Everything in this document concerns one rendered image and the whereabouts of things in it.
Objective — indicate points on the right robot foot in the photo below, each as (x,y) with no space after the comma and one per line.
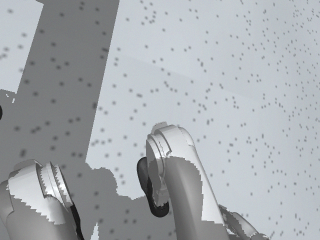
(146,186)

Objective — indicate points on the left robot foot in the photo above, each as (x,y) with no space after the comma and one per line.
(77,221)

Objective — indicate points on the right robot hand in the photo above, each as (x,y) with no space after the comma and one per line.
(241,228)

